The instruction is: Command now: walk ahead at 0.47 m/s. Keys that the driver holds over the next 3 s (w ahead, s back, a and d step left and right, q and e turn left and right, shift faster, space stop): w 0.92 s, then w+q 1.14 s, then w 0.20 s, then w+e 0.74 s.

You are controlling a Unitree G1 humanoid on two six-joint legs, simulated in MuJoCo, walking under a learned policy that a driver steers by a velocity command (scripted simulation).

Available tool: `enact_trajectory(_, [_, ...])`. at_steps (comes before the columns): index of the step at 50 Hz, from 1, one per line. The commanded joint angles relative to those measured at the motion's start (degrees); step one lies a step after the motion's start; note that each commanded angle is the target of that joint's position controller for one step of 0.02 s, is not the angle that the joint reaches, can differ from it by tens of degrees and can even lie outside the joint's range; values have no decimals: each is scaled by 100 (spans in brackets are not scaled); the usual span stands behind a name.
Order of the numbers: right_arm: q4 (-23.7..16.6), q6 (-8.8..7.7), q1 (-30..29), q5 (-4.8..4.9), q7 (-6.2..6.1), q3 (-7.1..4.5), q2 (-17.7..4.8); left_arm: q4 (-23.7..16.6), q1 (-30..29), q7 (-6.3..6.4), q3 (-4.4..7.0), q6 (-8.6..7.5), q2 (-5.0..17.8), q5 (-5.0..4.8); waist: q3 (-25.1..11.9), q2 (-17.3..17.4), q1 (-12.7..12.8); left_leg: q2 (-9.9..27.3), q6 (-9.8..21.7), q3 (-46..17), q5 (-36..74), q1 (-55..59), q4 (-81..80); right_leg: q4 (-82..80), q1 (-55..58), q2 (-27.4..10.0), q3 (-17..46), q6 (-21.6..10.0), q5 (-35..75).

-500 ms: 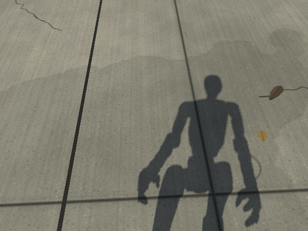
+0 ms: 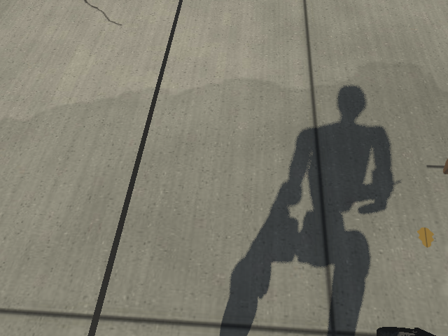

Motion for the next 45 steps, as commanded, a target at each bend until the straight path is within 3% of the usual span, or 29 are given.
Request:
enact_trajectory(1, [-526,-131,-678,17,107,-52,-401,-132,164,37,219,28,1006,-31,656,-675,-280,-161,223,93,-236,85,-370,107,-195,-1654,505,-767,3291])
enact_trajectory(3, [-353,-143,163,7,91,-224,-753,-201,-27,40,281,87,1175,-9,-19,-950,-803,-546,438,337,-555,1382,-326,1170,-48,-1616,364,-628,5410])
enact_trajectory(4, [-38,-122,1202,17,52,-368,-1000,-252,-133,36,257,126,1125,9,-601,-948,-1304,-672,604,399,-483,2750,-363,2353,-453,-1363,177,-466,5768])
enact_trajectory(5, [199,-94,2271,-58,-14,-487,-1396,-399,-141,17,174,125,948,83,-1390,-429,-1626,368,951,-832,-685,4675,-161,4194,-1925,-1061,53,-292,4062])
enact_trajectory(6, [358,-81,2720,-146,9,-518,-1736,-439,685,-85,-85,-20,-24,19,-2463,1264,-1056,1859,1972,-3992,-2147,6481,-1074,6370,-4022,153,420,43,-684])
enact_trajectory(7, [364,-81,2621,-122,7,-370,-1212,-438,137,-124,40,-207,508,-160,-2304,904,-1288,1720,1753,-4615,-2671,6262,-1810,7119,-4661,49,1252,-101,-1200])
enact_trajectory(8, [276,-120,2002,-83,-11,-295,-958,-690,-515,-124,133,-293,840,-293,-1291,758,-1175,1557,1460,-3645,-2327,5436,-1881,7275,-5163,-269,1053,-201,-831])
enact_trajectory(9, [127,-166,1439,-104,-7,-215,-751,-792,-857,-68,145,-322,921,-266,-849,94,-964,1384,1298,-2869,-1648,4416,-2013,6998,-4922,-610,935,-248,-246])
enact_trajectory(10, [103,-207,1109,-174,20,-158,-560,-790,-977,-10,215,-280,932,-163,-518,-133,-740,1184,1193,-2274,-1062,3524,-2148,6628,-4577,-819,857,-247,90])
enact_trajectory(11, [135,-239,997,-242,39,-111,-426,-770,-781,11,237,-184,824,-108,-450,-12,-495,1009,1123,-1892,-880,2993,-2300,6383,-4153,-998,922,-272,280])
enact_trajectory(12, [196,-240,1031,-241,53,-95,-385,-754,-644,23,233,-97,673,-100,-378,93,-393,920,1137,-1696,-885,2711,-2451,6184,-3966,-1045,913,-273,303])
enact_trajectory(14, [298,-239,1218,-205,-3,-110,-539,-841,-752,45,230,16,569,-95,-94,145,-312,863,1197,-1356,-836,2330,-2730,5704,-4058,-1138,833,-196,369])
enact_trajectory(18, [388,-203,1692,-194,-184,-162,-826,-1194,-1691,27,262,37,693,22,177,16,-492,797,1153,-997,-527,2569,-2924,4355,-4816,-1164,735,54,1621])
enact_trajectory(22, [454,-161,2114,-117,-239,-166,-890,-1408,-2530,-71,191,-16,570,-20,264,62,-764,564,899,-495,-303,2802,-2884,2901,-4506,-846,414,87,2601])
enact_trajectory(27, [658,-38,2608,-68,-250,-217,-965,-1702,-3240,-242,135,-64,635,-90,438,135,-960,944,830,-528,-201,3823,-2450,2134,-4654,-678,390,-46,2154])
enact_trajectory(29, [664,25,2554,-62,-268,-260,-1045,-1741,-3104,-299,174,-102,787,-102,340,253,-786,1104,725,-578,334,4134,-2135,1956,-4362,-580,353,-204,1699])
enact_trajectory(30, [630,52,2431,-61,-274,-277,-1099,-1681,-2793,-307,234,-120,920,-100,145,345,-577,1082,649,-518,1171,4185,-1774,1893,-3858,-427,231,-301,1514])
enact_trajectory(31, [589,84,2287,-58,-274,-261,-1062,-1472,-2081,-296,348,-130,1109,-81,-274,336,-183,866,524,-307,2113,4090,-945,1785,-2893,-220,52,-440,1521])
enact_trajectory(32, [505,94,2264,-100,-277,-184,-874,-1154,-992,-255,502,-131,1456,-43,-1006,166,224,546,338,-54,1958,3369,399,1995,-1277,-453,320,-681,1665])
enact_trajectory(33, [368,13,2813,-178,-236,-21,-339,-996,-120,-214,648,-105,2075,78,-1971,-1040,134,-208,-47,204,-217,1226,2718,1929,1055,-1972,2635,-1468,1297])
enact_trajectory(34, [427,-145,2883,-87,-192,46,-200,-931,22,-241,558,-75,1839,25,-2497,-1779,99,-800,-145,-487,-3352,-14,3948,851,1724,-2539,4707,-1930,536])
enact_trajectory(35, [325,-255,2372,68,-168,-101,-767,-1004,-406,-243,427,-89,1432,-27,-1741,-1327,112,-409,-6,-845,-3209,-654,4449,765,1193,-2298,4078,-1600,211])
enact_trajectory(36, [193,-303,1909,118,-175,-115,-868,-1150,-907,-226,352,-92,1171,-16,-1120,-977,9,-93,93,-682,-2702,-751,4360,708,361,-2083,3183,-1373,515])
enact_trajectory(37, [173,-281,1701,56,-218,-136,-826,-1214,-1329,-244,287,-103,997,33,-669,-541,-193,165,91,-561,-2218,-495,3967,511,-562,-1857,2541,-1257,1011])
enact_trajectory(38, [191,-203,1713,-21,-257,-189,-796,-1234,-1556,-260,236,-130,827,87,-449,-548,-398,354,93,-596,-1919,-129,3571,328,-1179,-1640,2106,-1150,1298])
enact_trajectory(39, [215,-113,1844,-40,-262,-187,-670,-1202,-1602,-279,215,-139,764,116,-371,-642,-539,428,86,-605,-1757,179,3384,154,-1537,-1536,1882,-1126,1377])
enact_trajectory(41, [220,0,1911,-57,-275,-172,-479,-1100,-1429,-258,241,-164,877,87,-232,-611,-637,478,16,-542,-1577,254,3023,-96,-1823,-1466,1564,-1213,1680])
enact_trajectory(43, [80,34,1550,-106,-287,-191,-517,-1024,-1224,-182,285,-171,1061,87,-64,-486,-607,503,-102,-523,-1094,-118,2472,-239,-1768,-1471,1362,-1258,1991])
enact_trajectory(45, [-56,26,1148,-144,-271,-197,-505,-966,-1040,-111,288,-138,1093,68,25,-450,-521,484,-192,-493,-478,-368,1795,-292,-1613,-1408,1150,-1193,2171])
Next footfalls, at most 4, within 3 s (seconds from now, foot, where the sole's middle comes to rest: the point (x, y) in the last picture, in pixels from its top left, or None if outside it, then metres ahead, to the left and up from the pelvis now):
0.10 left None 0.26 0.13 -0.77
0.64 right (298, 310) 0.56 -0.12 -0.77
1.20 left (226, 216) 0.88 0.12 -0.77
1.70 right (266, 149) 1.20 0.00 -0.77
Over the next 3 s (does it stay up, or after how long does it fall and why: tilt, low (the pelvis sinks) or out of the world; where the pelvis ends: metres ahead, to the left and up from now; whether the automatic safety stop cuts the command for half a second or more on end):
stays up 1.60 0.42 0.01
